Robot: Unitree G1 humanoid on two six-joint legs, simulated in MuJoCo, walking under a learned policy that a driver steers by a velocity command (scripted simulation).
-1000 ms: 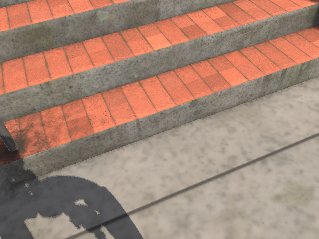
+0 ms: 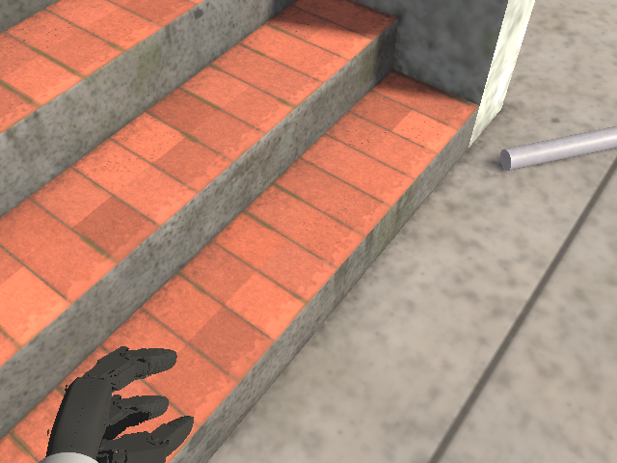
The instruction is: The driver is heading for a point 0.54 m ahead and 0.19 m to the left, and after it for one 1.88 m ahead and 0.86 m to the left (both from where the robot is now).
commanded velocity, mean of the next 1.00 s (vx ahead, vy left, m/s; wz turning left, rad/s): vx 0.57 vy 0.00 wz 0.49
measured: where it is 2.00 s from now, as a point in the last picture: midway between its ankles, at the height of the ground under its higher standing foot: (93, 362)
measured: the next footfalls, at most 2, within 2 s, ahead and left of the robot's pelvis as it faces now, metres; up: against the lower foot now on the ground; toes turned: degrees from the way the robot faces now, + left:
left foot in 0.46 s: +0.04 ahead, +0.16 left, +0.00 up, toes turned +30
right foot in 0.84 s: +0.38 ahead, +0.15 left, +0.00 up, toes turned +29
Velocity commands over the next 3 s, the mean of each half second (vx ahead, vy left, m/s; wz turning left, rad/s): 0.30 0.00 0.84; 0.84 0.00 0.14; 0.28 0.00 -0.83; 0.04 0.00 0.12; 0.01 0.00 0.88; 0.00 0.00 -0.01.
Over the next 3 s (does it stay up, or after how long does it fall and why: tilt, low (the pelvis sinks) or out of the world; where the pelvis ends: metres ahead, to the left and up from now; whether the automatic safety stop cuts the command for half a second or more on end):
stays up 0.73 0.44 0.33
